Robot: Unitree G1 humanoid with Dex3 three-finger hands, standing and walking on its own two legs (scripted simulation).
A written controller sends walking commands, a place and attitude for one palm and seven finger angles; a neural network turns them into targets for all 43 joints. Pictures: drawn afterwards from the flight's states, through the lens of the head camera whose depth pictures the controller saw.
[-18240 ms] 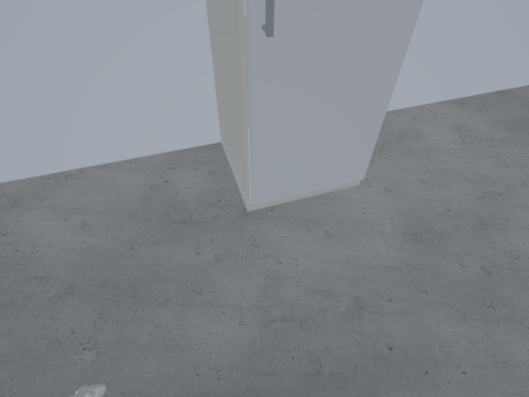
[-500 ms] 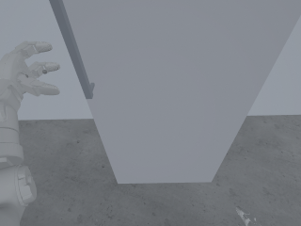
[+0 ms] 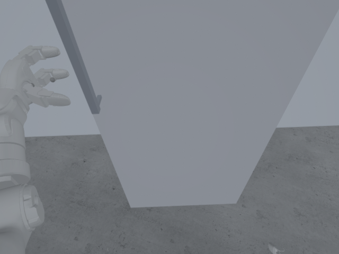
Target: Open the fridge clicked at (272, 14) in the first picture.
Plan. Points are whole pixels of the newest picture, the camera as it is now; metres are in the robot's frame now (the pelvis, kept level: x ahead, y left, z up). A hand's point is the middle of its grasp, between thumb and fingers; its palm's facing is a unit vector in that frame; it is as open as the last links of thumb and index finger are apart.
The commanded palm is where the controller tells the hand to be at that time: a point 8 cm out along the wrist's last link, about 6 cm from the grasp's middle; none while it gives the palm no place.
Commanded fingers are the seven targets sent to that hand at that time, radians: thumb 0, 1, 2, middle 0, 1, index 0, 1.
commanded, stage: move the hooked fingers beside the handle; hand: left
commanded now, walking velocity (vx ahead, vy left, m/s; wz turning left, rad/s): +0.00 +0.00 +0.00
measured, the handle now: (78, 52) +0.47 +0.21 +0.27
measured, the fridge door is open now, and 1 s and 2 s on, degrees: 0 0 0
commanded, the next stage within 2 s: feel for the door with the fingertips in 0.48 s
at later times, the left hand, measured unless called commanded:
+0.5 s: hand (49, 80) +0.40 +0.26 +0.24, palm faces +0.11 -0.99 -0.04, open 14.0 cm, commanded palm +0.38 +0.31 +0.24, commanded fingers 0.00 -0.50 0.30 -0.30 -1.20 -0.30 -1.20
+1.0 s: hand (76, 77) +0.41 +0.21 +0.24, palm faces +0.07 -1.00 -0.02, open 14.0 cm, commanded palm +0.38 +0.27 +0.24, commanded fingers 0.00 -0.50 0.30 -0.30 -1.20 -0.30 -1.20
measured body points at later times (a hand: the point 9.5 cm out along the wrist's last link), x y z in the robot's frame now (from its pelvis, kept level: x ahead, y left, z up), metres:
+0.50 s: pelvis -0.01 -0.01 +0.00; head -0.01 -0.02 +0.45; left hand +0.39 +0.31 +0.24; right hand +0.13 -0.26 -0.10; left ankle -0.03 +0.11 -0.74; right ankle -0.02 -0.12 -0.74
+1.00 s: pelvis -0.01 +0.00 +0.00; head -0.01 -0.02 +0.45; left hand +0.40 +0.26 +0.24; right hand +0.13 -0.25 -0.10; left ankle -0.03 +0.11 -0.74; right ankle -0.02 -0.12 -0.74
